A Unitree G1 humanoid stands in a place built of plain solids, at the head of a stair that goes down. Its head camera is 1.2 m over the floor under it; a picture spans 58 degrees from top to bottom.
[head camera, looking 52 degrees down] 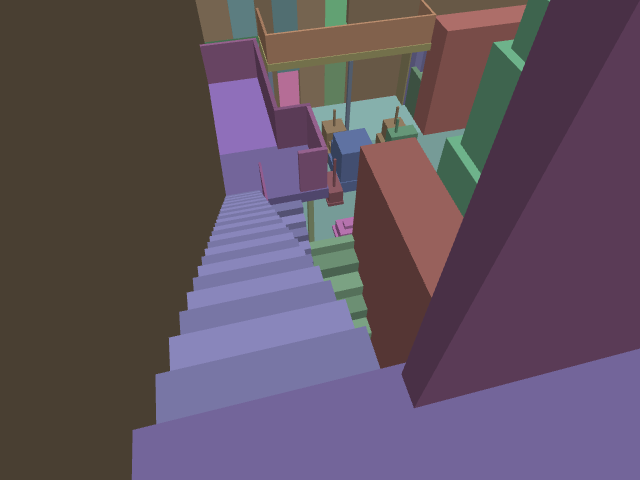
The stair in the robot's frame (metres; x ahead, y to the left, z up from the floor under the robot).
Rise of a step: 0.20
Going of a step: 0.23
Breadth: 0.74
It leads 14 degrees to the left of straight ahead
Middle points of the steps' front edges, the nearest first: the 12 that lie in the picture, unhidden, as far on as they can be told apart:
0.40 0.14 0.00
0.62 0.19 -0.20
0.85 0.25 -0.41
1.08 0.31 -0.61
1.30 0.36 -0.81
1.53 0.42 -1.02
1.76 0.47 -1.22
1.98 0.53 -1.42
2.21 0.59 -1.63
2.44 0.64 -1.83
2.66 0.70 -2.03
2.89 0.76 -2.24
